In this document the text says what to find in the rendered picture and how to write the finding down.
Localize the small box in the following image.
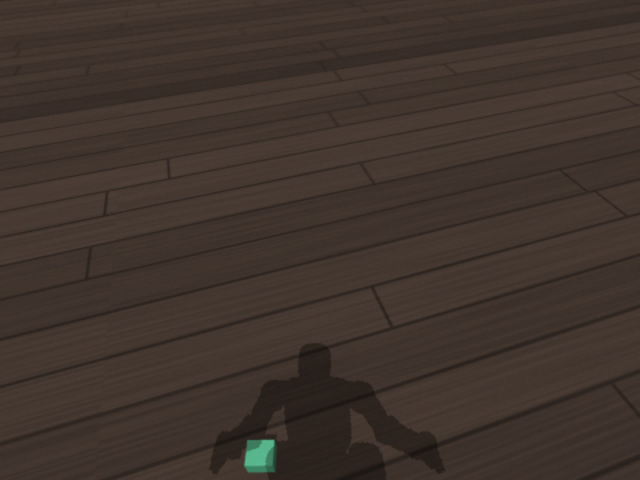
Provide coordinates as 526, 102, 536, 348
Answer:
244, 440, 277, 473

